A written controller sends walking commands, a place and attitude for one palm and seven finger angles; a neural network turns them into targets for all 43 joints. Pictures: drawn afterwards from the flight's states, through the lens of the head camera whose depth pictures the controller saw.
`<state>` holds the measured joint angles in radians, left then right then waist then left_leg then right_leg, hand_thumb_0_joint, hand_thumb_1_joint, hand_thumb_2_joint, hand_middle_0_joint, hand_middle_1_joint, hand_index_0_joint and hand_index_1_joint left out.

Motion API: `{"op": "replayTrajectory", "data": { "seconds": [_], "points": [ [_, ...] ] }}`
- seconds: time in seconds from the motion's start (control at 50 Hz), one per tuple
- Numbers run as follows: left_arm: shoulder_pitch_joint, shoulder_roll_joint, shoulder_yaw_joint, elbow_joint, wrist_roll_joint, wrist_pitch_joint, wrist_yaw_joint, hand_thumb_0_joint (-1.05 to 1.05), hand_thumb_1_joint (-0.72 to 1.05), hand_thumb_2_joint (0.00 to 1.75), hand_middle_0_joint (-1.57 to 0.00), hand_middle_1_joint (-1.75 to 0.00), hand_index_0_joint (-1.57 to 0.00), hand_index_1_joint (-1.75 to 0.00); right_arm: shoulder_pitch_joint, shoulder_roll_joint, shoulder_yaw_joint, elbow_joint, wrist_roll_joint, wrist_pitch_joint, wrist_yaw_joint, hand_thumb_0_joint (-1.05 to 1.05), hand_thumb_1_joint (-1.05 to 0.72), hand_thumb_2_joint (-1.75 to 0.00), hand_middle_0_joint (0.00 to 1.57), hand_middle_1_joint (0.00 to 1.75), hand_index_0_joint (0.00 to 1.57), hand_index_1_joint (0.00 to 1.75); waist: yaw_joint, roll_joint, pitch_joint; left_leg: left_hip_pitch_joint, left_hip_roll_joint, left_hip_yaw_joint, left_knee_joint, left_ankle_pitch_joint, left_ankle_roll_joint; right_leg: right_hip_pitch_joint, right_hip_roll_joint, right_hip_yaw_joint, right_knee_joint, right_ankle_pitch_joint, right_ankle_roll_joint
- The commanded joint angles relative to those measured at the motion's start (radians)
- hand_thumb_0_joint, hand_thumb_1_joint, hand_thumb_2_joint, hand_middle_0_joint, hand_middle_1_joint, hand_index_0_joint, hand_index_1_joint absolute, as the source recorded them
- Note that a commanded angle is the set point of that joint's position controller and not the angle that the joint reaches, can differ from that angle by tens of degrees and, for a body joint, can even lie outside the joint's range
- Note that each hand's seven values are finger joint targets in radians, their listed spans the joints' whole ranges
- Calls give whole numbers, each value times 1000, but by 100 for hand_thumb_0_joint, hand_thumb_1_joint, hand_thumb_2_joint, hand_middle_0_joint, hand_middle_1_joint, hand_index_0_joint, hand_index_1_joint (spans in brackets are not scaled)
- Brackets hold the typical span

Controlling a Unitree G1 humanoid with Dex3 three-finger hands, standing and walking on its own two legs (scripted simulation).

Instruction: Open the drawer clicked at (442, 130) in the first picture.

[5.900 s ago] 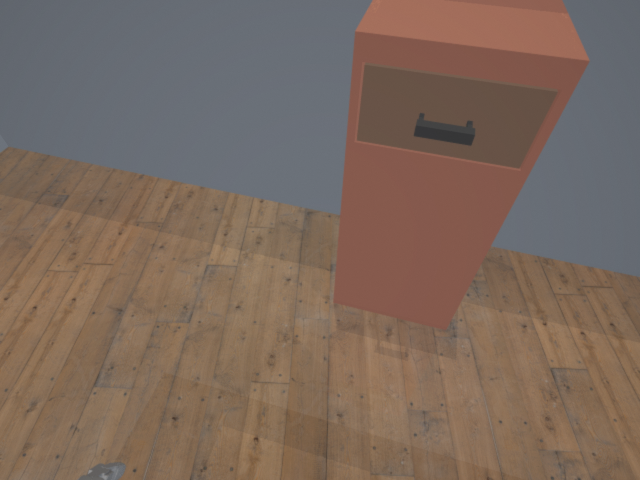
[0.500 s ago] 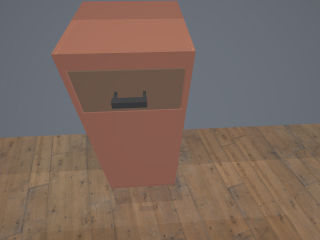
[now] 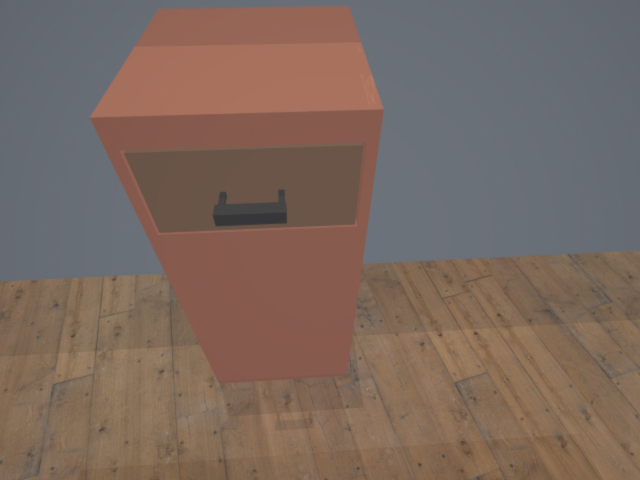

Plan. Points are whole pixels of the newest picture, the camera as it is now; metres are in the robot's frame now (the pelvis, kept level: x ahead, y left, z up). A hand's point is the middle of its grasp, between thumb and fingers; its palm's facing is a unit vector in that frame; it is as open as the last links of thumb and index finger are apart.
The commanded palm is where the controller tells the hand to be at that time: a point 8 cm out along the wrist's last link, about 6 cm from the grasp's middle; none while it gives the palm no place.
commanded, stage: look again from close up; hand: left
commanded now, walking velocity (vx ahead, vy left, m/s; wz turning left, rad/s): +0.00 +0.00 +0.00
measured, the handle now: (251, 205) +0.52 +0.15 +0.03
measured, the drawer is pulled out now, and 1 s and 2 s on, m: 0.00 0.00 0.00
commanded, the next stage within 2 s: shuffle to correct the standing spot in 0.54 s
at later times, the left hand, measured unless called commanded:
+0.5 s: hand out of the picture -0.01 +0.21 -0.19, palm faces +0.01 -0.98 -0.19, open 7.3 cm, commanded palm none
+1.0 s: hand out of the picture -0.07 +0.19 -0.19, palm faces +0.06 -0.99 -0.15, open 7.4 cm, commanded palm none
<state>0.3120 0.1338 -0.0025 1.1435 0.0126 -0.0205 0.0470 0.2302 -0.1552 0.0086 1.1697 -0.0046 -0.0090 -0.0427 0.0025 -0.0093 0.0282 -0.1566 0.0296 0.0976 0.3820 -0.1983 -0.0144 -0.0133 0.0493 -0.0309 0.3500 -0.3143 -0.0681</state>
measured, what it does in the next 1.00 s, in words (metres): stands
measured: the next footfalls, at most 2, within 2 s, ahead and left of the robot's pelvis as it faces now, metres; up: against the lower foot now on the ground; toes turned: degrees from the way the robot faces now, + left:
right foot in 1.46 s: +0.10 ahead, -0.16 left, +0.00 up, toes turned +6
left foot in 1.68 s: +0.07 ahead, +0.03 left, +0.00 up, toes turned +1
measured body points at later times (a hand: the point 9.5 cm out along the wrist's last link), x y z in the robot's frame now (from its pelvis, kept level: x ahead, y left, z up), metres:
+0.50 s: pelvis -0.02 +0.04 -0.01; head -0.03 +0.05 +0.44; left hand -0.01 +0.26 -0.17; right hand -0.01 -0.19 -0.16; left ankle +0.00 +0.13 -0.74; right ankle -0.08 -0.07 -0.74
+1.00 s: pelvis -0.02 +0.03 -0.01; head +0.00 +0.05 +0.44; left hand -0.07 +0.24 -0.17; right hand -0.02 -0.20 -0.16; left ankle +0.00 +0.13 -0.74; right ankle -0.08 -0.07 -0.74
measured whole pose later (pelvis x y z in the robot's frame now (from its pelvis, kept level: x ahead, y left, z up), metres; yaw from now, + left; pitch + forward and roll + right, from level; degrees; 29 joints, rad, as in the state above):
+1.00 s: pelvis -0.02 +0.03 -0.01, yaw +2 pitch +1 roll +0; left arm 0.39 0.15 0.01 1.07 0.03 0.01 0.02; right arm 0.31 -0.14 -0.01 1.08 -0.02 0.01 -0.03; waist 0.00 -0.03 0.00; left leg -0.33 0.00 0.04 0.56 -0.25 0.04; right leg -0.16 0.01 -0.08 0.50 -0.37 -0.03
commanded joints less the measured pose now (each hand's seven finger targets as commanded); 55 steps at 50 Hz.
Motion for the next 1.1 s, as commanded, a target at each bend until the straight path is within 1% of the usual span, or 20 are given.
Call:
{"op": "replayTrajectory", "data": {
  "seconds": [0.0,0.04,0.06,0.08,0.1,0.12,0.14,0.24,0.3,0.34,0.62,0.66,0.74,0.8,0.84,0.9,0.94,0.98,1.04,1.08],
  "points": [
    [82,115,18,-18,-5,-5,9,0,90,90,-20,-30,-20,-30,50,-95,-20,-21,-3,-7,-7,0,-90,-90,20,30,20,30,-2,-16,41,66,88,-88,-9,214,31,-118,-170,111,-62,466,66],
    [84,117,18,-19,-5,-5,8,0,90,90,-20,-30,-20,-30,46,-99,-20,-22,-3,-8,-8,0,-90,-90,20,30,20,30,-1,-10,39,70,90,-88,-11,215,31,-119,-170,110,-63,462,64],
    [151,108,10,-15,18,-41,45,0,90,90,-20,-30,-20,-30,-19,-97,-14,-111,2,-24,11,0,-90,-90,20,30,20,30,19,-27,98,-71,66,-23,258,161,13,-188,-231,182,-38,910,139],
    [134,153,19,-43,16,-48,40,0,90,90,-20,-30,-20,-30,0,-67,-12,-161,-5,-9,18,0,-90,-90,20,30,20,30,-24,8,81,-118,22,-25,226,-22,20,-103,-253,163,34,1095,101],
    [117,148,14,-67,10,-46,34,0,90,90,-20,-30,-20,-30,87,-51,-16,-150,-14,-10,16,0,-90,-90,20,30,20,30,-47,-47,-24,-93,14,-19,174,-56,45,-32,-243,147,112,1147,55],
    [96,140,8,-90,-1,-45,28,0,90,90,-20,-30,-20,-30,126,-70,-20,-150,-15,-12,12,0,-90,-90,20,30,20,30,-57,-69,-124,-42,14,-28,164,12,60,6,-216,119,171,1126,23],
    [96,137,10,-105,-5,-45,24,0,90,90,-20,-30,-20,-30,125,-78,-22,-155,-12,-13,9,0,-90,-90,20,30,20,30,-45,-101,-156,-26,21,-39,169,82,65,7,-200,114,182,1084,19],
    [96,124,7,-123,-3,-12,12,0,90,90,-20,-30,-20,-30,66,-78,-15,-174,-7,5,13,0,-90,-90,20,30,20,30,-14,-4,58,-66,51,-77,129,83,53,-184,-160,126,75,487,6],
    [78,118,2,-129,-2,-1,7,0,90,90,-20,-30,-20,-30,77,-92,-13,-166,-12,6,18,0,-90,-90,20,30,20,30,-10,24,107,-77,62,-119,78,50,63,-241,-128,118,44,169,3],
    [77,113,1,-133,-1,2,5,0,90,90,-20,-30,-20,-30,78,-100,-14,-166,-13,3,19,0,-90,-90,20,30,20,30,-7,12,106,-90,64,-140,53,10,70,-246,-120,117,32,58,4],
    [98,100,-3,-106,-2,9,-4,0,90,90,-20,-30,-20,-30,109,-115,-9,-127,-10,-15,14,0,-90,-90,20,30,20,30,5,15,43,-76,91,-188,-26,10,93,-192,-121,77,49,56,26],
    [109,93,-2,-96,1,14,-8,0,90,90,-20,-30,-20,-30,114,-118,-13,-118,-11,-11,13,0,-90,-90,20,30,20,30,0,7,54,-86,111,-219,-59,-93,103,-204,-110,48,67,-1,31],
    [128,77,1,-97,15,31,-16,0,90,90,-20,-30,-20,-30,127,-151,-37,-113,-15,1,4,0,-90,-90,20,30,20,30,-4,69,81,-103,184,-354,-152,-285,157,-291,-78,-8,168,-90,33],
    [144,73,5,-98,21,32,-22,0,90,90,-20,-30,-20,-30,134,-158,-49,-119,-18,5,-1,0,-90,-90,20,30,20,30,-5,78,29,-76,213,-384,-137,-271,186,-323,-80,-13,209,-101,33],
    [153,65,9,-99,21,31,-24,0,90,90,-20,-30,-20,-30,128,-155,-52,-123,-18,5,-2,0,-90,-90,20,30,20,30,2,65,21,-119,204,-362,-106,-231,182,-281,-85,-10,167,-69,34],
    [180,69,16,-95,18,27,-24,0,90,90,-20,-30,-20,-30,106,-129,-51,-133,-19,2,0,0,-90,-90,20,30,20,30,13,8,25,-211,140,-271,-23,-153,140,-178,-108,13,72,-15,24],
    [204,78,20,-92,15,24,-20,0,90,90,-20,-30,-20,-30,92,-99,-45,-138,-17,-1,1,0,-90,-90,20,30,20,30,16,-47,24,-252,71,-153,94,-82,110,-134,-151,57,16,-1,4],
    [219,105,29,-93,17,24,-14,0,90,90,-20,-30,-20,-30,85,-53,-33,-145,-17,-1,2,0,-90,-90,20,30,20,30,15,-175,24,-302,-6,-36,255,-104,82,-97,-231,129,-33,135,-37],
    [202,90,27,-111,22,29,-9,0,90,90,-20,-30,-20,-30,59,-37,-33,-154,-20,2,1,0,-90,-90,20,30,20,30,9,-106,73,-337,5,-4,406,-231,77,-112,-270,91,12,421,-109],
    [193,86,25,-106,20,32,-8,0,90,90,-20,-30,-20,-30,95,-28,-31,-137,-21,0,2,0,-90,-90,20,30,20,30,-17,-62,55,-240,21,7,271,-141,81,-124,-235,25,111,508,-89]
  ]
}}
